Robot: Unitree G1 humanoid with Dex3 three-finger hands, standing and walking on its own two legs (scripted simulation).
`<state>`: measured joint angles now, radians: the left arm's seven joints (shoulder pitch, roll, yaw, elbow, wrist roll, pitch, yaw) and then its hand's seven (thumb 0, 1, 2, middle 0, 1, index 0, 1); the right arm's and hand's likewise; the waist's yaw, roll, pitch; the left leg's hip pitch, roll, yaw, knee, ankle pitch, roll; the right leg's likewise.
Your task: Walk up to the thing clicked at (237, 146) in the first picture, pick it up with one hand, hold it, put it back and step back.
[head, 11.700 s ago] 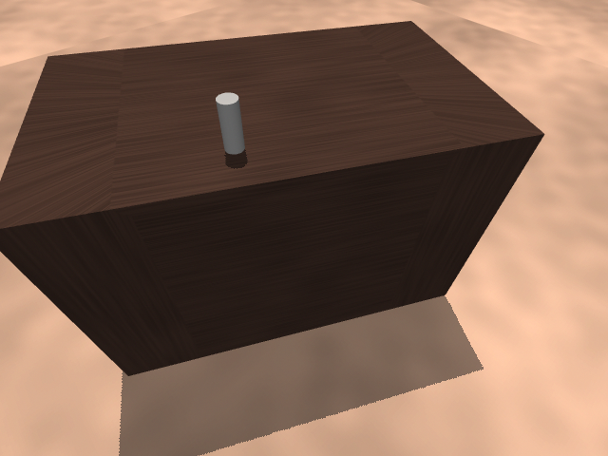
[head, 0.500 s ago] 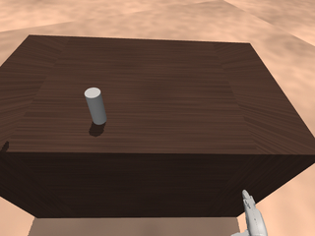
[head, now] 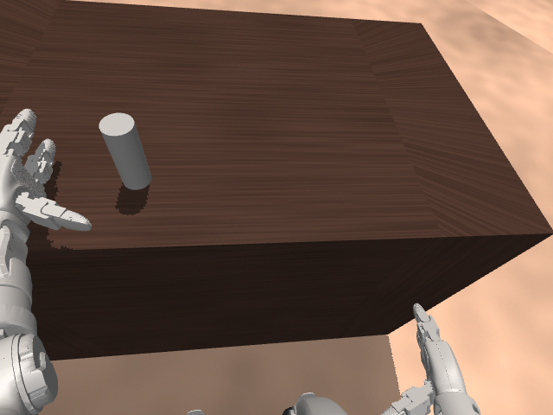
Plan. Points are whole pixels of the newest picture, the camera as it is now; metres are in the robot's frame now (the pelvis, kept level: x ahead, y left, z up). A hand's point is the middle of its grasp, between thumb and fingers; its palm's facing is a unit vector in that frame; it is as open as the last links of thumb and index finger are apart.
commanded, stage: close in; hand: left
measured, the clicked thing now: (128, 154) +0.49 +0.17 +0.07
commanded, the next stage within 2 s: rest palm in 0.48 s
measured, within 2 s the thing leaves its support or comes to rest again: leaves its support in 1.78 s
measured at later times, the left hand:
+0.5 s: hand (112, 178) +0.44 +0.19 +0.06, palm faces +0.08 -1.00 +0.03, open 17.5 cm
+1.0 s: hand (128, 185) +0.43 +0.17 +0.06, palm faces +0.12 -0.99 +0.02, open 16.5 cm
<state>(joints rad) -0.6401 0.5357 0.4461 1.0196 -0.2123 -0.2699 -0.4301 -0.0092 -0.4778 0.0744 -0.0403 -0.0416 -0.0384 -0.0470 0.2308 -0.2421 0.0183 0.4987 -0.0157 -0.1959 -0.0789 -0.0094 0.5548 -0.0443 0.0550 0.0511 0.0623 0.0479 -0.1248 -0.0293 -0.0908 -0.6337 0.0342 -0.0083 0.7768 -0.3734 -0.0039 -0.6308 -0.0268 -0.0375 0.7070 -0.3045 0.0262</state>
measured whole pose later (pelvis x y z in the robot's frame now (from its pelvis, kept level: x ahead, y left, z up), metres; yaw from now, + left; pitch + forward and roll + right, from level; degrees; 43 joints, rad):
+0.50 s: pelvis +0.01 +0.00 -0.02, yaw +0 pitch +15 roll -1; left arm -0.56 0.33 0.32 0.79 -0.18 -0.26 -0.17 -0.01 -0.52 0.03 -0.05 -0.02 -0.06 -0.01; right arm 0.37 -0.23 -0.05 0.23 0.00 -0.05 -0.01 -0.01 0.52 -0.05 0.05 0.05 0.06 0.05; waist -0.08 0.01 -0.13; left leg -0.71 0.04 0.00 0.93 -0.47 -0.01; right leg -0.73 -0.03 -0.02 0.88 -0.41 0.03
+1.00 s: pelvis +0.00 +0.00 -0.02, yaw -1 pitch +12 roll -1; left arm -0.57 0.29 0.28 0.80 -0.14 -0.29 -0.06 -0.01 -0.59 0.05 -0.34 -0.18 -0.34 -0.17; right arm 0.38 -0.23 -0.08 0.17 -0.01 -0.01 -0.01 -0.01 0.50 -0.06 0.05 0.05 0.06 0.05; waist -0.09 -0.01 -0.09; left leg -0.69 0.03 0.01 0.92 -0.45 -0.01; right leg -0.71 -0.03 -0.02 0.89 -0.39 0.03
